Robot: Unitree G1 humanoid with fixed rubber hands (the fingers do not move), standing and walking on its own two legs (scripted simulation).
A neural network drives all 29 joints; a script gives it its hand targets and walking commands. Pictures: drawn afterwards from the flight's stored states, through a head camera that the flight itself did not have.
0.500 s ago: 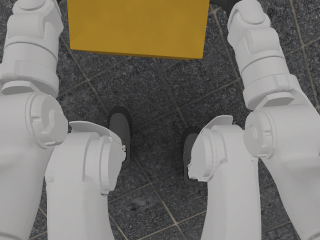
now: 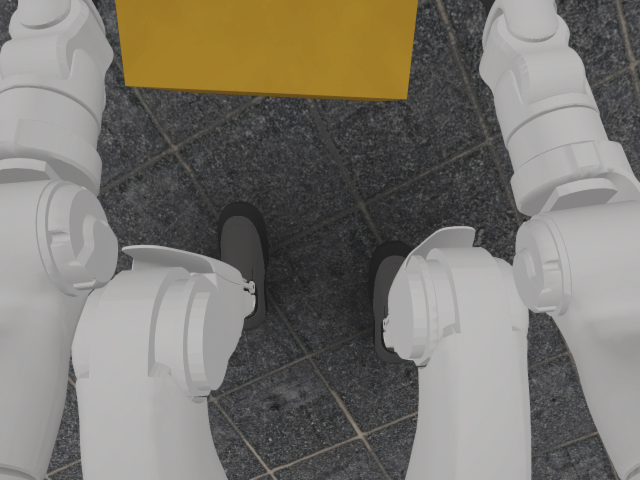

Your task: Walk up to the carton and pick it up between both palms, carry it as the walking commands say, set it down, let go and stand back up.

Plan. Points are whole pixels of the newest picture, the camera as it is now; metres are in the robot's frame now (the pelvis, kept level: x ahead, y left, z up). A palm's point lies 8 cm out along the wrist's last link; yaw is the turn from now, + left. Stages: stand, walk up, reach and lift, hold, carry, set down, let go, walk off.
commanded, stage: set down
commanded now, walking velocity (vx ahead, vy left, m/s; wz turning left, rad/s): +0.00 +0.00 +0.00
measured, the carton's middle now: out of the picture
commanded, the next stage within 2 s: let go in 1.64 s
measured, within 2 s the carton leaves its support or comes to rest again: neither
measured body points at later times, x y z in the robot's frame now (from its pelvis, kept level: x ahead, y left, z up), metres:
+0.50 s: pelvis -0.01 +0.00 +0.01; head +0.36 -0.02 +0.25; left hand +0.57 +0.24 -0.12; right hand +0.56 -0.18 -0.14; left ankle +0.15 +0.12 -0.33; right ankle +0.09 -0.11 -0.33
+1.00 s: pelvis -0.02 +0.00 +0.12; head +0.35 -0.01 +0.37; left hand +0.56 +0.23 +0.01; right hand +0.56 -0.19 +0.00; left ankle +0.15 +0.12 -0.33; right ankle +0.09 -0.11 -0.33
